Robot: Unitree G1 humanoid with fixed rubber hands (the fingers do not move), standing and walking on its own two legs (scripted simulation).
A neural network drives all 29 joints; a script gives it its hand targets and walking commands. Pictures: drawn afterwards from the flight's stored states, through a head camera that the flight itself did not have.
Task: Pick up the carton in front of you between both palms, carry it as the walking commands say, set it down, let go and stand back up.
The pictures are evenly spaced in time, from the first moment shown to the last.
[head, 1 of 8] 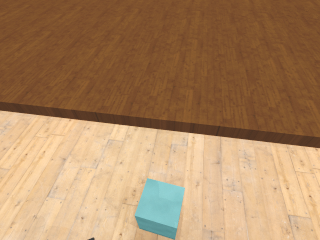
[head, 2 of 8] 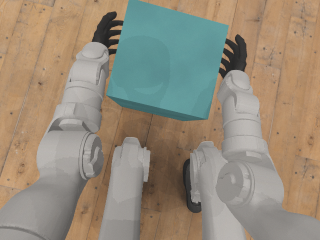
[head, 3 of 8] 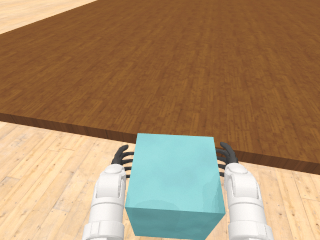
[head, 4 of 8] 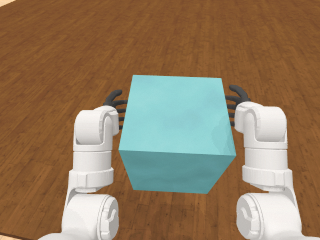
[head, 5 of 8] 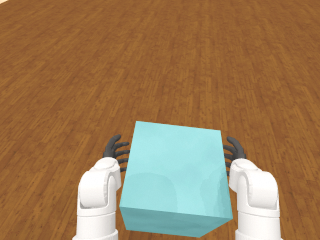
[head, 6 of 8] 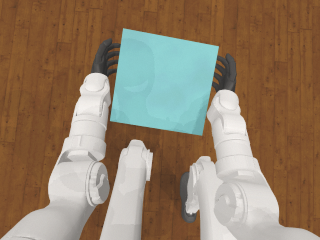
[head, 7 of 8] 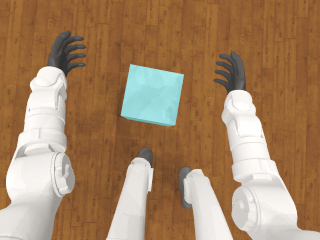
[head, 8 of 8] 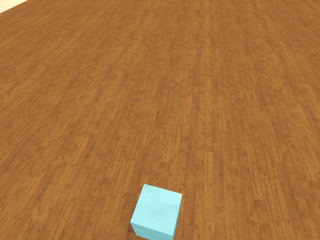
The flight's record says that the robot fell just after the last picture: no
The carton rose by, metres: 0.89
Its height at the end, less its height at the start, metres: +0.12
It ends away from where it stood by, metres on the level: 2.53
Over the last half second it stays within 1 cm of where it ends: yes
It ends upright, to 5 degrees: yes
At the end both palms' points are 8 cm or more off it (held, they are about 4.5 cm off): yes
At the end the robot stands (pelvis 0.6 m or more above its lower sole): yes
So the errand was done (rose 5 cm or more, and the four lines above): yes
